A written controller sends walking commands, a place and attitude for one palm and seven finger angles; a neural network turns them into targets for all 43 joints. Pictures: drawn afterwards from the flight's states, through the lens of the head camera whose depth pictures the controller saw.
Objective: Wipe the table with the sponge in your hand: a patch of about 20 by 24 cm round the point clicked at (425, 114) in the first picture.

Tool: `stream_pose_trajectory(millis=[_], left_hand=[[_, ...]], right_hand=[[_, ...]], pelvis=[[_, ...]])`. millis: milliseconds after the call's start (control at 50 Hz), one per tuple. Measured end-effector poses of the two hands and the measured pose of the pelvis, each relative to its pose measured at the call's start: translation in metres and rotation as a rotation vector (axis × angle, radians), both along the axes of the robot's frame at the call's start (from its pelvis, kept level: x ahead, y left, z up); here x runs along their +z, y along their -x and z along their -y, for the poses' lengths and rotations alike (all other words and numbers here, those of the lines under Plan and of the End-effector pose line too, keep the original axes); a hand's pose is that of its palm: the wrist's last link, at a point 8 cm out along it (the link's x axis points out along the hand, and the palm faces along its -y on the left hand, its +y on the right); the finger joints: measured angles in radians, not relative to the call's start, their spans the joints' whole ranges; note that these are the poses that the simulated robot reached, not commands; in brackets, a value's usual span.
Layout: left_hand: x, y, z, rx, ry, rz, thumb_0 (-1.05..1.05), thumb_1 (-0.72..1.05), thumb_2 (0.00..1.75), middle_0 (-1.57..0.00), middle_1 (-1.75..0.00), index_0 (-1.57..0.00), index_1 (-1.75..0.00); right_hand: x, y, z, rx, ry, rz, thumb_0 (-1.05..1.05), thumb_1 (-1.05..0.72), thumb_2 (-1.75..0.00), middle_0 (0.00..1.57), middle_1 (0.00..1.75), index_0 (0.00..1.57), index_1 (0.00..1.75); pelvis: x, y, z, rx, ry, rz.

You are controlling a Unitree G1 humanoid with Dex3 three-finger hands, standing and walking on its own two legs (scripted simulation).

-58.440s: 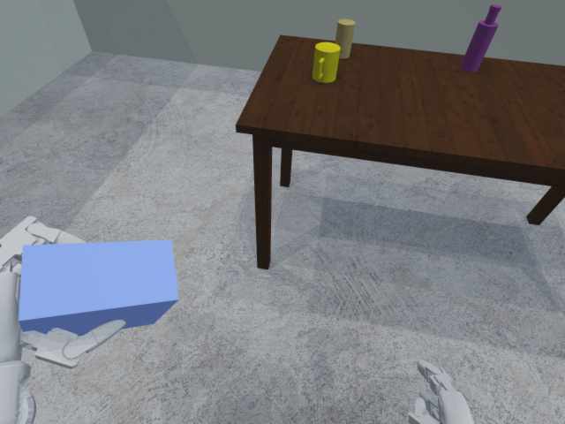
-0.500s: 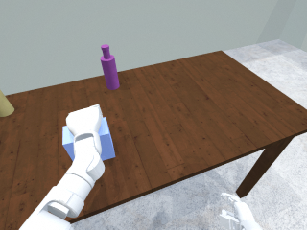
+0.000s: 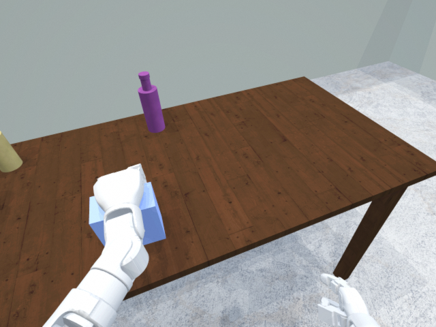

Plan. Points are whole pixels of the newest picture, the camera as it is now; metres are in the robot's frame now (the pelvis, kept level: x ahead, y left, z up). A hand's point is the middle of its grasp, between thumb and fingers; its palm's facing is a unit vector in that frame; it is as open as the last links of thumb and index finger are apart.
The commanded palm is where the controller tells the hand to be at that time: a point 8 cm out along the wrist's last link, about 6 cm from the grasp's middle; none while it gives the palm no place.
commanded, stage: wipe back along the third lane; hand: left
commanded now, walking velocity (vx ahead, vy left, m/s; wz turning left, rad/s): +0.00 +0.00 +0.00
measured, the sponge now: (133, 225) +0.32 +0.23 +0.00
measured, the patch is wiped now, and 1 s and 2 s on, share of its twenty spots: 1.00 1.00 1.00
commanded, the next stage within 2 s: slide back across to the middle lane in 1.00 s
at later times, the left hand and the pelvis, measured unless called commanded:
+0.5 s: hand (133, 208) +0.32 +0.21 +0.07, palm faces +0.05 -0.06 -1.00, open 10.6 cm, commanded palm +0.27 +0.18 +0.09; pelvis +0.00 -0.01 +0.00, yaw +0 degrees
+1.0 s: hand (133, 209) +0.32 +0.21 +0.07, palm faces +0.05 -0.06 -1.00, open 10.5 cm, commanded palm +0.27 +0.18 +0.09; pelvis -0.01 -0.01 +0.00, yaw +0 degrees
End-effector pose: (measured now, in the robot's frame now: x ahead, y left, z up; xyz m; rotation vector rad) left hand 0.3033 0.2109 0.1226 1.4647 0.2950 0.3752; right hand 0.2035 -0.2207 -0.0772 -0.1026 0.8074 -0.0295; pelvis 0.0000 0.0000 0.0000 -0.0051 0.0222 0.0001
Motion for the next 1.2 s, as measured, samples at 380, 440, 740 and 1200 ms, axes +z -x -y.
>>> stream_pose_trajectory(millis=[380,440,740,1200], left_hand=[[-0.003,0.005,0.008,0.013,-0.006,-0.021,0.00,-0.51,1.00,-0.66,-1.39,-0.64,-1.45],[-0.003,0.006,0.009,0.012,-0.007,-0.019,0.00,-0.51,1.00,-0.67,-1.39,-0.64,-1.45],[-0.003,0.006,0.009,0.012,-0.006,-0.018,0.00,-0.52,1.00,-0.67,-1.38,-0.65,-1.45],[-0.003,0.008,0.007,0.006,0.007,-0.011,0.00,-0.52,1.01,-0.68,-1.38,-0.66,-1.45]], right_hand=[[0.005,-0.014,0.004,0.024,-0.010,0.046,0.01,-0.91,-0.90,0.20,0.30,0.20,0.29],[0.002,-0.011,0.008,0.017,-0.006,0.037,0.01,-0.91,-0.90,0.20,0.30,0.20,0.29],[-0.003,0.001,0.015,-0.008,0.003,0.016,0.01,-0.91,-0.90,0.19,0.30,0.20,0.29],[0.001,0.001,0.004,0.002,-0.003,0.033,0.01,-0.91,-0.90,0.20,0.30,0.20,0.29]], pelvis=[[-0.001,0.001,0.013,0.001,-0.007,-0.001],[-0.001,0.001,0.014,0.001,-0.007,-0.003],[-0.001,0.004,0.014,-0.002,-0.008,-0.004],[-0.002,0.008,0.009,-0.004,-0.008,-0.001]])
